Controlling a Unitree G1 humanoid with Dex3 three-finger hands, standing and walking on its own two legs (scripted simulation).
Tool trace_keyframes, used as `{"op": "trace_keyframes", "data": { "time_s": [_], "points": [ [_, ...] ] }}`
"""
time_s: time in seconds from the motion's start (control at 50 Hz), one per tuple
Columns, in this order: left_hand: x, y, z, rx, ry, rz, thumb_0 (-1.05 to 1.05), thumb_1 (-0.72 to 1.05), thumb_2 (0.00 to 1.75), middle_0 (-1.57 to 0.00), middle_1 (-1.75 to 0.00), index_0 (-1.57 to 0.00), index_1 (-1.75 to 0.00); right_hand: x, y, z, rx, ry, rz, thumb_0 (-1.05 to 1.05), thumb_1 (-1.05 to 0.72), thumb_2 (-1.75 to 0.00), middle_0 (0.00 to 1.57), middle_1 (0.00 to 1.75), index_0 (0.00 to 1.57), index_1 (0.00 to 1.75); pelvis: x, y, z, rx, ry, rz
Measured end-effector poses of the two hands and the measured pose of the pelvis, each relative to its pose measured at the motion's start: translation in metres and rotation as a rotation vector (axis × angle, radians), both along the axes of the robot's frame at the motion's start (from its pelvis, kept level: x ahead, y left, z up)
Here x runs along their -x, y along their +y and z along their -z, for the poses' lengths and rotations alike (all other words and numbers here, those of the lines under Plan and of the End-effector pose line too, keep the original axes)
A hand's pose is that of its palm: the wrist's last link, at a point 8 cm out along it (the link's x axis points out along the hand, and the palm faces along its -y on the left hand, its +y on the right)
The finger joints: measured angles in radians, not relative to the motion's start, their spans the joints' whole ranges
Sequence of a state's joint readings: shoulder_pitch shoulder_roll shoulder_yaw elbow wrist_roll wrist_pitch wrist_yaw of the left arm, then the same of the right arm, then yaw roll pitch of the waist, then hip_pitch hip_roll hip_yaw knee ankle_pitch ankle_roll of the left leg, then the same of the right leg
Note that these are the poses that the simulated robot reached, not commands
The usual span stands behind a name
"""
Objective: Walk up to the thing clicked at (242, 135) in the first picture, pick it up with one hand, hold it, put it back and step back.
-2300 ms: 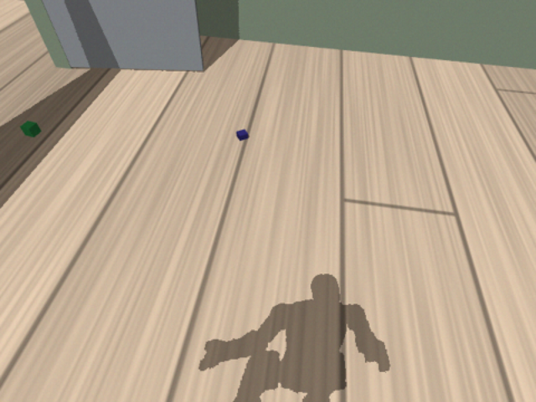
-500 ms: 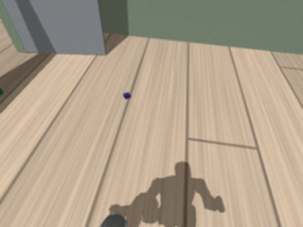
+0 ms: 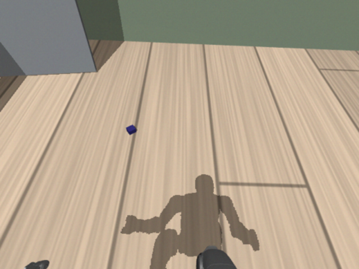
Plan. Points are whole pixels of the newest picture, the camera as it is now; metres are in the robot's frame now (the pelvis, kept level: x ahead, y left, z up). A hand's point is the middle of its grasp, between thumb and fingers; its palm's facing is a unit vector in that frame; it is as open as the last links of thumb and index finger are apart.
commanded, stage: walk up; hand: left
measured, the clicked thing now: (131, 129) +1.12 +0.28 -0.75
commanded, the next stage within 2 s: none
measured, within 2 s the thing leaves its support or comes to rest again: neither
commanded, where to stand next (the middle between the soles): +0.74 +0.03 m, yaw +1 degrees
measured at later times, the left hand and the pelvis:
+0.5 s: hand (70, 231) +0.24 +0.26 -0.12, palm faces +0.03 -0.92 -0.40, open 7.4 cm; pelvis +0.22 -0.02 +0.00, yaw +1 degrees
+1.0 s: hand (74, 160) +0.46 +0.31 -0.14, palm faces -0.04 -0.94 -0.34, open 7.4 cm; pelvis +0.41 +0.04 +0.01, yaw +1 degrees
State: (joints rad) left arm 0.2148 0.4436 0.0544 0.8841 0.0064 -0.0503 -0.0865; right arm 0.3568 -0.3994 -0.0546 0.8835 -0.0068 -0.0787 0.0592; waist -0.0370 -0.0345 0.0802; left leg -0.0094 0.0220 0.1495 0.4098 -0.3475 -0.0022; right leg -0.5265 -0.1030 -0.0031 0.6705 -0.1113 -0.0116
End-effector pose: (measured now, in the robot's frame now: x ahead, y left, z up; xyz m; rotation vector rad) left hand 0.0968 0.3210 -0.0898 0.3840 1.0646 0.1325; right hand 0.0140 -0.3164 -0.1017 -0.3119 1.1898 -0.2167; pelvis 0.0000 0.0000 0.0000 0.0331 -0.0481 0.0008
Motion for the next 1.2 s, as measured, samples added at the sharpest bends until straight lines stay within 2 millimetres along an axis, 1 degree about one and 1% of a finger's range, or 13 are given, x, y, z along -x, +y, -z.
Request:
{"op": "trace_keyframes", "data": {
  "time_s": [0.08, 0.14, 0.2, 0.3, 0.4, 0.48, 0.58, 0.66, 0.72, 0.8, 0.94, 1.08, 1.2],
  "points": [
    [-0.060, -0.018, 0.002, -0.028, -0.019, 0.012, 0.01, 0.90, 0.90, -0.20, -0.30, -0.20, -0.30, -0.036, -0.019, 0.025, -0.020, 0.023, 0.025, 0.01, -0.90, -0.90, 0.21, 0.30, 0.20, 0.30, -0.050, -0.016, 0.015, -0.012, 0.012, -0.001],
    [-0.094, -0.035, 0.000, -0.036, -0.065, 0.002, 0.01, 0.90, 0.90, -0.20, -0.30, -0.20, -0.30, -0.073, -0.029, 0.038, -0.029, 0.046, 0.017, 0.01, -0.90, -0.90, 0.20, 0.30, 0.20, 0.30, -0.079, -0.028, 0.019, 0.022, 0.005, -0.007],
    [-0.109, -0.048, -0.009, -0.025, -0.091, -0.034, 0.01, 0.90, 0.90, -0.21, -0.30, -0.20, -0.30, -0.116, -0.030, 0.032, -0.044, 0.035, -0.025, 0.01, -0.91, -0.90, 0.20, 0.30, 0.20, 0.30, -0.103, -0.035, 0.009, -0.006, -0.006, -0.003],
    [-0.111, -0.052, -0.020, -0.031, -0.032, -0.075, 0.01, 0.90, 0.90, -0.21, -0.30, -0.20, -0.30, -0.190, -0.033, 0.013, -0.052, -0.057, -0.059, 0.01, -0.91, -0.90, 0.20, 0.30, 0.20, 0.30, -0.142, -0.037, -0.007, -0.002, -0.008, 0.010],
    [-0.116, -0.041, -0.017, -0.037, 0.032, -0.101, 0.01, 0.90, 0.90, -0.21, -0.30, -0.20, -0.30, -0.243, -0.033, 0.002, -0.032, -0.082, -0.078, 0.01, -0.91, -0.90, 0.20, 0.30, 0.20, 0.30, -0.179, -0.032, -0.009, 0.028, -0.006, 0.000],
    [-0.129, -0.023, -0.009, -0.036, 0.056, -0.133, 0.01, 0.90, 0.90, -0.21, -0.30, -0.20, -0.30, -0.282, -0.024, -0.002, -0.013, -0.054, -0.113, 0.01, -0.91, -0.90, 0.20, 0.30, 0.20, 0.30, -0.211, -0.023, -0.006, 0.052, -0.001, -0.019],
    [-0.154, 0.006, 0.016, -0.020, 0.094, -0.170, 0.01, 0.90, 0.90, -0.21, -0.30, -0.20, -0.30, -0.343, 0.001, -0.005, 0.014, -0.058, -0.153, 0.01, -0.91, -0.90, 0.20, 0.30, 0.20, 0.30, -0.259, -0.001, 0.007, 0.078, 0.007, -0.037],
    [-0.187, 0.026, 0.037, -0.002, 0.143, -0.173, 0.01, 0.90, 0.90, -0.21, -0.30, -0.20, -0.30, -0.390, 0.027, -0.010, 0.042, -0.122, -0.171, 0.01, -0.91, -0.90, 0.20, 0.30, 0.20, 0.30, -0.293, 0.021, 0.015, 0.050, 0.004, -0.032],
    [-0.221, 0.029, 0.037, 0.022, 0.152, -0.135, 0.01, 0.90, 0.90, -0.21, -0.30, -0.20, -0.30, -0.407, 0.041, -0.021, 0.041, -0.163, -0.135, 0.01, -0.91, -0.90, 0.20, 0.30, 0.20, 0.30, -0.314, 0.032, 0.007, 0.071, -0.006, -0.035],
    [-0.268, 0.035, 0.029, 0.049, 0.106, -0.112, 0.01, 0.90, 0.90, -0.21, -0.30, -0.20, -0.30, -0.416, 0.052, -0.032, 0.046, -0.140, -0.108, 0.01, -0.90, -0.90, 0.20, 0.30, 0.20, 0.30, -0.342, 0.039, -0.004, 0.058, -0.009, -0.035],
    [-0.331, 0.040, 0.020, 0.039, 0.101, -0.096, 0.01, 0.90, 0.90, -0.21, -0.30, -0.20, -0.30, -0.427, 0.049, -0.032, 0.049, -0.080, -0.056, 0.01, -0.90, -0.90, 0.21, 0.30, 0.20, 0.30, -0.393, 0.041, -0.010, 0.034, -0.015, -0.017],
    [-0.409, 0.022, 0.010, 0.008, 0.080, -0.050, 0.01, 0.90, 0.90, -0.20, -0.30, -0.20, -0.30, -0.444, 0.029, -0.008, 0.022, -0.002, 0.002, 0.01, -0.90, -0.90, 0.21, 0.30, 0.20, 0.30, -0.443, 0.027, -0.003, 0.002, -0.009, -0.003],
    [-0.486, -0.011, 0.006, -0.029, -0.008, -0.006, 0.01, 0.90, 0.90, -0.20, -0.30, -0.20, -0.30, -0.484, 0.006, 0.029, -0.020, 0.035, 0.016, 0.01, -0.90, -0.90, 0.20, 0.30, 0.20, 0.30, -0.490, 0.004, 0.014, 0.024, -0.015, 0.001]
  ]
}}
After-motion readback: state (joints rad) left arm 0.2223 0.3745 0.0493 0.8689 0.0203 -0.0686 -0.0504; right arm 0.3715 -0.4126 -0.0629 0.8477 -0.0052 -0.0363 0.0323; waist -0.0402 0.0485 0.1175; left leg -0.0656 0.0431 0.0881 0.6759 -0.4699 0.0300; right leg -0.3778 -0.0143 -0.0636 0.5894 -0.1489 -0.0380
